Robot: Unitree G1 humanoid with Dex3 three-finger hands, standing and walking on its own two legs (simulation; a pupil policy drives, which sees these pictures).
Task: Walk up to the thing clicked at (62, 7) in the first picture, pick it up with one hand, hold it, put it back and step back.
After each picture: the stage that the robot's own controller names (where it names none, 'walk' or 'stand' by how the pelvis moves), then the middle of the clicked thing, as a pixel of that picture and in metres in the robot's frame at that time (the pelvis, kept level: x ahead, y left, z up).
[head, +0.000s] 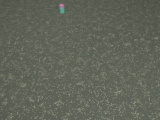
stand; (61, 8) +2.10 +0.31 -0.72
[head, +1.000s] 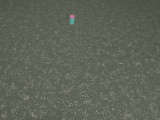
walk; (72, 19) +1.99 +0.15 -0.70
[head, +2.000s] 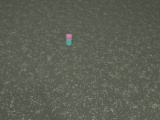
walk; (68, 39) +1.38 +0.07 -0.71
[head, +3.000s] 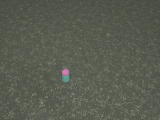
walk; (65, 75) +0.90 +0.14 -0.71
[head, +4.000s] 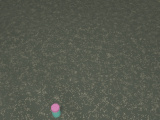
walk; (55, 110) +0.57 +0.20 -0.72
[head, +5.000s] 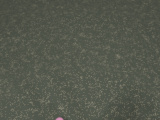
stand; out of the picture +0.39 +0.19 -0.70
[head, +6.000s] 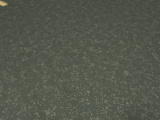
stand; out of the picture +0.37 +0.17 -0.72
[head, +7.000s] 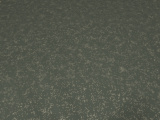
stand; out of the picture +0.36 +0.19 -0.72
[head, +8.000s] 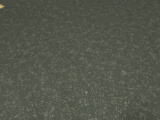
stand; out of the picture +0.36 +0.19 -0.73
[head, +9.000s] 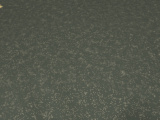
stand; out of the picture +0.35 +0.19 -0.73
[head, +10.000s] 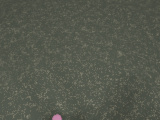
go down; out of the picture +0.38 +0.18 -0.70
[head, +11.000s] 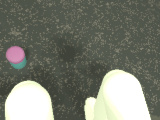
go down; (17, 58) +0.45 +0.20 -0.29
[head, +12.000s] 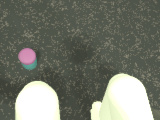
close in; (28, 59) +0.45 +0.19 -0.30
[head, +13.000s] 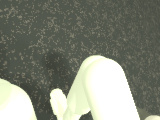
close in; out of the picture +0.44 +0.24 -0.23
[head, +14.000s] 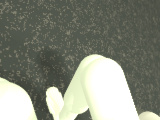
close; out of the picture +0.44 +0.25 -0.23
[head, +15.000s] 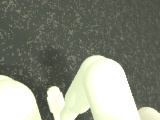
lift; out of the picture +0.41 +0.23 -0.24
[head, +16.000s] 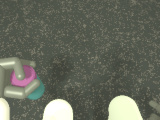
lift; (29, 83) +0.33 +0.19 -0.04
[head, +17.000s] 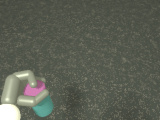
hold; (39, 99) +0.31 +0.17 -0.02
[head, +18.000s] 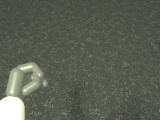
hold; out of the picture +0.13 +0.17 -0.66
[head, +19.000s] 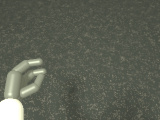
stand; out of the picture -0.04 +0.21 -0.70
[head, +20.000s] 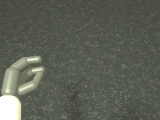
stand; out of the picture -0.05 +0.21 -0.71
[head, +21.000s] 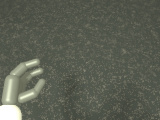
stand; out of the picture -0.03 +0.21 -0.67
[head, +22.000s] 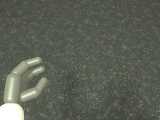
stand; out of the picture -0.03 +0.20 -0.65
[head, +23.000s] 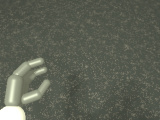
stand; out of the picture -0.03 +0.21 -0.64
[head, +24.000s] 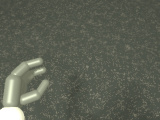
stand; out of the picture -0.03 +0.21 -0.64
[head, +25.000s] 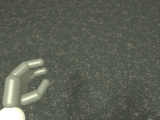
stand; out of the picture -0.03 +0.21 -0.63
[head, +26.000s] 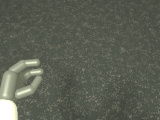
stand; out of the picture -0.05 +0.20 -0.67
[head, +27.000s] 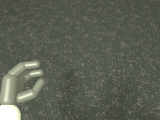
stand; out of the picture -0.05 +0.21 -0.65
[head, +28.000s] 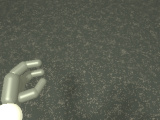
stand; out of the picture -0.05 +0.20 -0.66
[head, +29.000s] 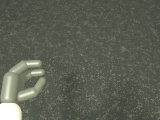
stand; out of the picture -0.05 +0.20 -0.66
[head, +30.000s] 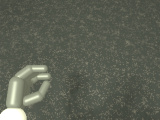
close; out of the picture -0.04 +0.21 -0.63
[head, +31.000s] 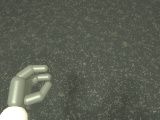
close; out of the picture -0.03 +0.20 -0.63
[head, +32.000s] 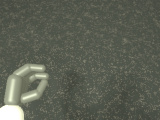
close; out of the picture -0.04 +0.20 -0.63
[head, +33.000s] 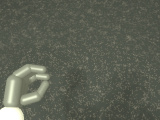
close; out of the picture -0.04 +0.20 -0.61
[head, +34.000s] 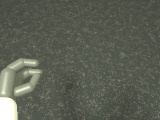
stand; out of the picture -0.05 +0.20 -0.68
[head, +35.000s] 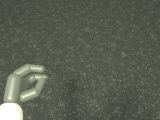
close; out of the picture -0.06 +0.20 -0.68
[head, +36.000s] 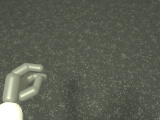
close; out of the picture -0.05 +0.20 -0.69
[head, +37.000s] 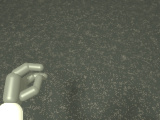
close; out of the picture -0.06 +0.21 -0.69
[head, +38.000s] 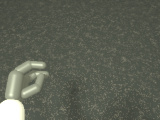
close; out of the picture -0.05 +0.20 -0.69
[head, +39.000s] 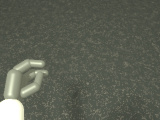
close; out of the picture -0.06 +0.20 -0.70
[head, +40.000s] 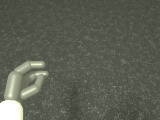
close; out of the picture -0.05 +0.21 -0.70
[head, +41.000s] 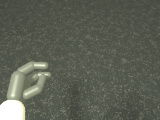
close; out of the picture -0.04 +0.21 -0.70
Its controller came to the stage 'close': yes
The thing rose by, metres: 0.70
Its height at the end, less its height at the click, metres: -0.02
